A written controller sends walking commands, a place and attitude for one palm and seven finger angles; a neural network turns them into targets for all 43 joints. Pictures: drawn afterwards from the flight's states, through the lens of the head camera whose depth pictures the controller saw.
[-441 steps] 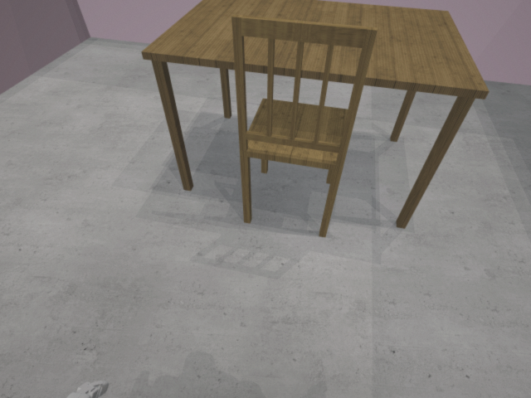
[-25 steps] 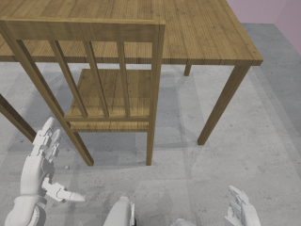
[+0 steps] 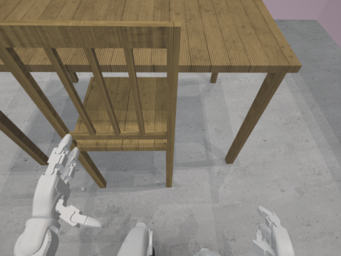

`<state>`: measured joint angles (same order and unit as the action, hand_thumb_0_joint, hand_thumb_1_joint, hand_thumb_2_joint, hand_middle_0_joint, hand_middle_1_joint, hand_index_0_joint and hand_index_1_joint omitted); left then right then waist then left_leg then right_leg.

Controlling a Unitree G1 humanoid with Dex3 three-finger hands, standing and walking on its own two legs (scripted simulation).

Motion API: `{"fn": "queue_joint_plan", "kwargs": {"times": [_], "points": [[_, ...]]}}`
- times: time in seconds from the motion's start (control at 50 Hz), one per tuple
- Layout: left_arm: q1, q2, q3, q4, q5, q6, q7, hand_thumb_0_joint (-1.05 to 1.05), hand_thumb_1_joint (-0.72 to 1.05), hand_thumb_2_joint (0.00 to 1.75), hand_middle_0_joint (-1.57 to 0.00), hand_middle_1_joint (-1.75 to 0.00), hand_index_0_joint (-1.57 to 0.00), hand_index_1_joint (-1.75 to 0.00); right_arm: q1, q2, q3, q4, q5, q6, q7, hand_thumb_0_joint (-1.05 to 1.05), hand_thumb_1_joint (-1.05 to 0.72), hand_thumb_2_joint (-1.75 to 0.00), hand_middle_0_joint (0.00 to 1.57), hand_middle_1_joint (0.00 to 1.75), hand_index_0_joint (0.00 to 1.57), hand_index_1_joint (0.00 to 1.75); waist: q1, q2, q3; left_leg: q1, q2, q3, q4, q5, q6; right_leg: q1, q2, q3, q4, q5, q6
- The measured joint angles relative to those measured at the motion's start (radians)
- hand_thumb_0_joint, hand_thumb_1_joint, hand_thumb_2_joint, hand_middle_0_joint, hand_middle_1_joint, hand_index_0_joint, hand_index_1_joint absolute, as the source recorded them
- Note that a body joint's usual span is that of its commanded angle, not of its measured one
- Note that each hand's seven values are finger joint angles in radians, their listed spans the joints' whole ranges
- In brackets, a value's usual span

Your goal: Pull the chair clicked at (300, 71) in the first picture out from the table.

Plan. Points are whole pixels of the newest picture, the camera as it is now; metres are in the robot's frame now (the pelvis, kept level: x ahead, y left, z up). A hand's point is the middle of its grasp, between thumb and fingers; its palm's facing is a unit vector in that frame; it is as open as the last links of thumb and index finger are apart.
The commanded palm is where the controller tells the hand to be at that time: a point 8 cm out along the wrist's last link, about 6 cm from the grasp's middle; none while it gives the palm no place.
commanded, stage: aim the fingers beside a spindle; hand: left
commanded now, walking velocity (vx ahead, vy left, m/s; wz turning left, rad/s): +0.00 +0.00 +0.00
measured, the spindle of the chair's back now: (106, 99) +0.51 +0.22 +0.03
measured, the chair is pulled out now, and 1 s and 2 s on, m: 0.00 0.00 0.00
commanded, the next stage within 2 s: none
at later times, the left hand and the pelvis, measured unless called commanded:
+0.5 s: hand (87, 173) +0.29 +0.21 +0.03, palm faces +0.07 -1.00 -0.05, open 16.9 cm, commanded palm +0.28 +0.25 +0.02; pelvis -0.01 +0.01 -0.01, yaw -1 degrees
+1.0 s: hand (101, 160) +0.34 +0.19 +0.00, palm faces +0.04 -1.00 -0.02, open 16.9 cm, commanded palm +0.32 +0.24 +0.00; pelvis -0.01 +0.02 -0.02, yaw -2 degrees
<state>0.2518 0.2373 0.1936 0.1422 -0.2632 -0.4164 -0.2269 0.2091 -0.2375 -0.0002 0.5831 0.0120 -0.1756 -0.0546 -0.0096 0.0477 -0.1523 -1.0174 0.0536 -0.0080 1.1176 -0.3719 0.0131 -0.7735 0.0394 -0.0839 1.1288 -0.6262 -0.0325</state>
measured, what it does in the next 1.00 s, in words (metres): stands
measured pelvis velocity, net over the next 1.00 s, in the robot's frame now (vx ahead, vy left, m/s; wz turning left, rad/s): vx -0.01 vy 0.02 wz -0.03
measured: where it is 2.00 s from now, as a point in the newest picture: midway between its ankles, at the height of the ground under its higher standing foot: outside the picture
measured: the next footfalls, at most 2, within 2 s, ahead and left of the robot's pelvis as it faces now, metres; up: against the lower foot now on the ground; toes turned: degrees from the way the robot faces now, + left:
none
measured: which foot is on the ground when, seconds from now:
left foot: down 0.00-1.00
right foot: down 0.00-1.00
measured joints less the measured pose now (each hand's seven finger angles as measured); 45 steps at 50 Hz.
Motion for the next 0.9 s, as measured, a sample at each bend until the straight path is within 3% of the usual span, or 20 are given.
{"fn": "queue_joint_plan", "kwargs": {"times": [0.12,0.32,0.5,0.68,0.8,0.9], "points": [[-0.053,0.01,0.028,0.023,-0.005,-0.023,0.014,-0.02,-0.5,0.3,-0.06,-0.08,-0.06,-0.08,0.0,-0.003,-0.006,0.01,-0.003,0.007,0.005,0.01,-0.9,-0.9,0.2,0.3,0.21,0.3,-0.005,-0.001,0.003,-0.025,0.002,-0.004,0.019,-0.006,-0.001,-0.023,0.002,-0.003,0.019,-0.007,-0.002],[-0.12,0.001,0.005,0.094,0.007,-0.002,0.013,-0.01,-0.5,0.3,-0.06,-0.08,-0.06,-0.08,0.011,-0.006,-0.002,0.011,-0.004,0.029,0.01,0.01,-0.9,-0.9,0.2,0.3,0.21,0.3,-0.014,0.001,-0.005,-0.053,0.005,0.008,0.03,-0.005,0.005,-0.058,0.002,0.009,0.037,-0.006,0.004],[-0.173,0.011,0.024,0.13,0.018,-0.043,0.046,-0.02,-0.5,0.3,-0.06,-0.08,-0.06,-0.08,0.018,-0.005,-0.003,0.018,-0.009,0.046,0.02,0.01,-0.9,-0.9,0.2,0.3,0.21,0.3,-0.017,0.001,-0.01,-0.084,0.007,0.005,0.054,-0.007,0.009,-0.086,0.003,0.007,0.058,-0.009,0.007],[-0.291,-0.003,-0.007,0.222,0.044,-0.017,0.06,-0.02,-0.5,0.3,-0.06,-0.08,-0.06,-0.08,0.006,-0.007,0.001,0.019,-0.012,0.06,0.017,0.01,-0.9,-0.9,0.2,0.3,0.21,0.3,-0.025,0.0,-0.006,-0.133,0.006,0.009,0.084,-0.007,0.017,-0.135,0.0,0.01,0.093,-0.012,0.014],[-0.353,0.01,0.022,0.258,0.067,-0.032,0.102,-0.02,-0.5,0.3,-0.06,-0.08,-0.06,-0.08,0.011,0.0,0.005,0.016,-0.021,0.082,0.026,0.01,-0.9,-0.9,0.2,0.3,0.21,0.3,-0.033,-0.007,-0.01,-0.151,0.011,0.014,0.093,-0.009,0.019,-0.157,0.003,0.016,0.105,-0.013,0.016],[-0.381,0.021,0.027,0.301,0.061,-0.027,0.1,-0.01,-0.5,0.3,-0.06,-0.08,-0.06,-0.08,0.024,-0.003,0.005,0.018,-0.018,0.102,0.034,0.01,-0.9,-0.9,0.2,0.3,0.21,0.3,-0.033,-0.005,-0.017,-0.162,0.011,0.014,0.099,-0.013,0.021,-0.166,0.003,0.016,0.107,-0.015,0.017]]}}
